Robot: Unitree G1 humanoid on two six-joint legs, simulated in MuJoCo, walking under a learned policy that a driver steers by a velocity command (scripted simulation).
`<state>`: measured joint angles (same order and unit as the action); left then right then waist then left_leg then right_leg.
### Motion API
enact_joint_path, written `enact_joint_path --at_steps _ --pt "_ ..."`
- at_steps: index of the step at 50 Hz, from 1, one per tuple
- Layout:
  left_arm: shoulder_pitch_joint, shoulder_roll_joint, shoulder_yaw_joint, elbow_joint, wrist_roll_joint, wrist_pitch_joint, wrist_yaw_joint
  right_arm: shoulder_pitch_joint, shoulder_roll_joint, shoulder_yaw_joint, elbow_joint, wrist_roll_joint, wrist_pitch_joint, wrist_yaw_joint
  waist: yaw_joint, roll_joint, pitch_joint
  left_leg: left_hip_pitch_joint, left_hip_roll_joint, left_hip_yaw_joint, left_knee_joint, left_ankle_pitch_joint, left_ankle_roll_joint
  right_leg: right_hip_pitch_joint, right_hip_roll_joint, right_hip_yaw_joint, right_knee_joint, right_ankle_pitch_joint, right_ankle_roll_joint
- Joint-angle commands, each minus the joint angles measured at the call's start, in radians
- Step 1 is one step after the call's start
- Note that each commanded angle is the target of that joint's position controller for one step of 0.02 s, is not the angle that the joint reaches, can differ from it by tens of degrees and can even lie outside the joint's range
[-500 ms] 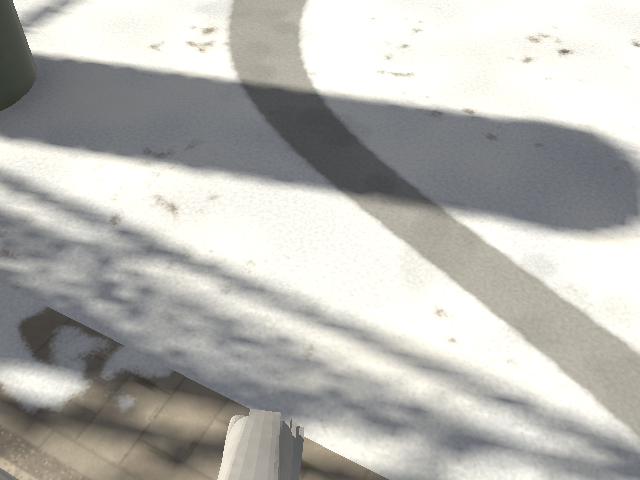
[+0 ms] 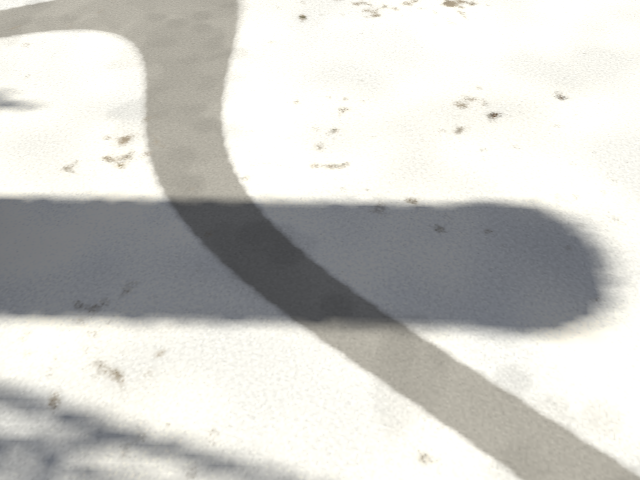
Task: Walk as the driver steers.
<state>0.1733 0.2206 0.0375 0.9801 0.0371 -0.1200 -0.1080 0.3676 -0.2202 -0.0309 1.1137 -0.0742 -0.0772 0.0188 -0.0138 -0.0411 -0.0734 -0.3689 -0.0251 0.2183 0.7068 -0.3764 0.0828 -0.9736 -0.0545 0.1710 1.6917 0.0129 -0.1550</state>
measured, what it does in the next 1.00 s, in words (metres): climbs, turning right: right foot, then left foot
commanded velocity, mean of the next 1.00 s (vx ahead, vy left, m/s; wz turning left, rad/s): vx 0.50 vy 0.00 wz -0.38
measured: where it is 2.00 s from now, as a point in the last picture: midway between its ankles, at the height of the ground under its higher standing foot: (435, 308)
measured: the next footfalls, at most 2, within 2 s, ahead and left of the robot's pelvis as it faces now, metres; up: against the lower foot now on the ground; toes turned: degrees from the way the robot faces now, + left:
right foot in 0.36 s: +0.33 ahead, -0.19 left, +0.00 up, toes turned -12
left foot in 0.86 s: +0.67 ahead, -0.14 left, +0.00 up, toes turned -26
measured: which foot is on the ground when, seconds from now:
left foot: down 0.00-0.40, up 0.42-0.84, down 0.86-1.00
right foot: up 0.00-0.34, down 0.36-0.88, up 0.90-1.00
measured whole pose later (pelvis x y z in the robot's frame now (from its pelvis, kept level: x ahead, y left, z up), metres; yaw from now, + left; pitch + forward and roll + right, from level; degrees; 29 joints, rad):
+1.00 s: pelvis +0.55 -0.16 +0.03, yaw -22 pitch +2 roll +1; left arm 0.27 0.24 0.06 0.87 0.00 -0.11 0.01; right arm 0.15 -0.24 -0.06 0.84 0.01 -0.10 0.01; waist -0.01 -0.02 0.00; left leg -0.36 -0.10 -0.03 0.44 -0.12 0.09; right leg -0.43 0.04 0.07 1.22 -0.34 -0.04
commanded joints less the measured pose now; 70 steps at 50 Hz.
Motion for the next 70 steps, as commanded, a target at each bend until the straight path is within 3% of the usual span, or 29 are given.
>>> enact_joint_path --at_steps 1,4,10,14,18,19,21,22,23,26,28,29,32,34,40,43,44,45,46,47,49,52,57,62,65,67,68,69,70 --pt "-0.003 0.002 -0.004 -0.047 0.004 -0.008 -0.017 -0.149 0.01 0.016 -0.122 -0.024 -0.06 -0.02 0.039 0.078 0.035 0.011 0.222 -0.132 -0.425 0.435 0.036 0.03 -0.022 0.005 -0.117 0.058 0.004" --pt "-0.138 0.0 0.0 -0.095 -0.007 0.0 0.012 -0.008 -0.007 0.026 -0.086 -0.06 -0.061 -0.002 -0.009 0.091 0.043 0.27 0.258 -0.089 -0.478 0.638 0.087 -0.062 -0.033 -0.006 -0.444 0.145 0.03" --pt "-0.294 -0.038 0.001 -0.154 -0.006 0.075 0.013 0.102 -0.047 0.019 -0.04 -0.008 -0.076 0.035 -0.034 0.111 0.137 0.432 0.304 0.008 -0.577 0.778 0.079 0.139 -0.025 -0.178 -0.886 0.066 0.075" --pt "-0.295 -0.025 0.016 -0.159 0.008 0.074 0.027 0.106 -0.053 0.004 -0.037 0.01 -0.062 0.017 0.006 0.12 0.128 0.649 0.344 0.03 -0.497 0.952 0.067 0.189 0.013 -0.2 -1.024 -0.13 0.07" --pt "-0.193 0.068 0.059 -0.154 -0.023 0.034 0.067 0.108 -0.087 -0.019 -0.06 -0.002 -0.039 -0.016 0.062 0.149 0.011 0.55 0.298 0.079 -0.242 1.244 0.033 0.615 0.148 -0.267 -1.141 -0.028 -0.013" --pt "-0.006 0.104 0.071 -0.107 -0.016 0.021 0.094 0.19 -0.014 -0.001 -0.089 -0.016 -0.049 -0.033 0.062 0.066 -0.17 0.231 0.253 0.064 -0.012 1.095 -0.059 1.063 0.101 -0.155 -0.965 0.106 -0.112" --pt "0.4 0.14 0.078 0.034 0.017 0.03 0.108 0.052 -0.033 0.004 -0.157 -0.018 -0.047 0.023 0.184 -0.093 -0.29 -0.255 0.006 -0.108 0.457 -0.107 -0.129 1.518 -0.144 0.375 -1.291 0.098 -0.238" --pt "0.381 0.173 0.107 0.055 0.022 0.017 0.108 -0.079 -0.051 -0.012 -0.201 0.012 -0.041 0.041 0.208 -0.037 -0.106 -0.416 0.027 -0.25 0.587 -0.082 -0.091 1.412 -0.132 0.345 -1.353 0.09 -0.17" --pt "0.293 0.156 0.108 0.048 0.009 0.008 0.106 -0.139 -0.046 -0.012 -0.215 0.0 -0.047 0.033 0.173 -0.042 -0.005 -0.434 0.066 -0.299 0.653 -0.02 -0.061 1.233 -0.114 0.274 -1.368 0.09 -0.152" --pt "0.113 -0.007 0.05 0.007 -0.012 0.004 0.078 -0.127 0.059 0.009 -0.232 -0.013 -0.045 0.002 0.015 0.038 0.008 -0.242 0.125 -0.331 0.615 0.074 -0.015 0.834 -0.104 0.2 -1.421 0.199 -0.175" --pt "0.112 -0.027 0.037 -0.013 -0.007 -0.005 0.068 -0.14 0.035 0.002 -0.246 -0.003 -0.035 -0.009 -0.009 0.036 0.023 -0.259 0.124 -0.298 0.555 0.068 -0.041 0.758 -0.089 0.179 -1.464 0.17 -0.177" --pt "0.045 0.058 0.04 -0.076 -0.082 0.01 0.092 -0.24 -0.139 -0.054 -0.326 0.13 -0.064 -0.055 -0.037 0.095 0.087 -0.293 0.125 -0.289 0.488 0.079 -0.083 0.684 -0.099 0.242 -1.491 0.113 -0.151" --pt "0.128 0.116 0.049 -0.104 -0.048 0.034 0.131 -0.371 -0.053 -0.029 -0.357 0.085 -0.081 -0.07 0.013 0.029 0.101 -0.25 0.101 -0.26 0.125 0.28 -0.127 0.606 -0.034 0.162 -1.484 0.061 -0.098" --pt "0.205 0.112 0.049 -0.095 -0.043 0.04 0.137 -0.436 -0.024 -0.022 -0.365 0.086 -0.073 -0.057 0.056 -0.029 0.083 -0.132 0.046 -0.231 -0.042 0.438 -0.126 0.573 0.01 0.109 -1.478 0.008 -0.07" --pt "0.285 0.098 0.057 -0.064 -0.057 0.045 0.143 -0.515 -0.092 -0.034 -0.398 0.096 -0.068 -0.029 0.085 -0.049 0.089 -0.182 0.043 -0.251 -0.229 0.413 -0.059 0.903 -0.103 0.176 -1.358 0.071 -0.04" --pt "0.222 0.108 0.059 -0.094 -0.034 0.046 0.138 -0.284 -0.153 -0.061 -0.341 0.079 -0.078 -0.023 -0.029 -0.056 -0.067 0.133 0.016 -0.237 -0.242 0.365 0.046 0.947 -0.046 0.092 -1.071 0.545 0.004" --pt "0.184 0.1 0.052 -0.122 -0.017 0.04 0.133 -0.084 -0.188 -0.069 -0.303 0.073 -0.074 -0.02 -0.106 0.017 -0.196 0.409 0.138 -0.414 -0.215 0.428 0.114 0.787 0.013 0.039 -0.812 0.338 0.031" --pt "0.335 0.023 0.029 -0.109 -0.034 0.022 0.119 0.009 -0.26 -0.093 -0.279 0.076 -0.061 -0.012 -0.066 0.321 -0.283 0.749 0.353 -0.829 -0.282 0.282 0.314 0.393 0.158 -0.061 -0.435 -0.233 0.135" --pt "0.309 0.069 0.028 -0.114 -0.044 0.002 0.111 -0.017 -0.189 -0.078 -0.281 0.099 -0.045 -0.011 -0.067 0.321 -0.235 0.739 0.364 -1.037 -0.415 0.024 0.309 0.213 0.127 -0.028 -0.342 -0.51 0.123" --pt "0.164 0.132 0.044 -0.157 -0.059 -0.009 0.108 -0.108 -0.139 -0.066 -0.307 0.096 -0.037 -0.016 -0.072 0.208 -0.075 0.601 0.327 -0.92 -0.437 -0.053 0.252 0.131 0.071 -0.016 -0.307 -0.426 0.116" --pt "0.033 0.129 0.047 -0.208 -0.032 -0.016 0.118 -0.2 -0.127 -0.055 -0.339 0.077 -0.028 -0.009 -0.024 0.019 0.039 0.323 0.253 -0.746 -0.481 0.142 0.214 0.196 0.015 -0.061 -0.416 -0.318 0.125" --pt "0.043 0.089 0.047 -0.241 -0.015 -0.003 0.134 -0.186 -0.114 -0.047 -0.335 0.08 -0.025 -0.009 0.032 0.072 0.03 0.175 0.175 -0.618 -0.493 0.341 0.196 0.307 -0.02 -0.088 -0.607 -0.306 0.154" --pt "-0.145 0.052 0.025 -0.315 -0.019 0.008 0.14 -0.106 -0.185 -0.072 -0.336 0.099 -0.013 -0.034 -0.014 0.101 0.032 0.04 0.116 -0.525 -0.484 0.39 0.16 0.439 0.027 -0.114 -0.98 -0.056 0.197" --pt "-0.261 0.088 0.03 -0.368 -0.046 -0.002 0.124 -0.009 -0.171 -0.072 -0.333 0.109 0.01 -0.038 -0.055 0.123 0.028 0.121 0.126 -0.617 -0.402 0.258 0.139 0.519 0.08 -0.085 -1.171 -0.034 0.203" --pt "-0.198 0.123 0.048 -0.361 -0.052 -0.02 0.116 -0.014 -0.166 -0.075 -0.353 0.105 0.022 -0.045 -0.006 0.149 0.008 0.165 0.11 -0.679 -0.292 0.243 0.112 0.662 0.087 -0.086 -1.3 -0.094 0.164" --pt "0.056 0.213 0.079 -0.322 -0.032 -0.022 0.127 -0.053 -0.085 -0.053 -0.393 0.092 0.011 -0.039 0.115 0.066 -0.144 -0.02 0.02 -0.561 0.058 0.194 0.039 1.058 -0.125 0.07 -1.28 -0.107 0.052" --pt "0.143 0.281 0.094 -0.297 -0.022 -0.006 0.129 0.066 -0.042 -0.037 -0.421 0.113 0.003 -0.043 0.081 -0.238 -0.242 -0.317 -0.085 -0.402 0.305 -0.171 -0.015 1.325 -0.354 0.438 -1.328 -0.198 -0.114" --pt "0.148 0.209 0.085 -0.29 -0.042 0.001 0.125 0.075 -0.143 -0.054 -0.413 0.122 0.002 -0.047 0.088 -0.225 -0.203 -0.461 0.003 -0.381 0.475 -0.208 -0.034 1.31 -0.404 0.576 -1.354 -0.379 -0.145" --pt "0.113 0.147 0.068 -0.303 -0.044 0.004 0.128 -0.006 -0.191 -0.07 -0.418 0.115 0.01 -0.047 0.107 -0.12 -0.089 -0.499 0.037 -0.38 0.549 -0.109 -0.047 1.214 -0.349 0.447 -1.373 -0.376 -0.104"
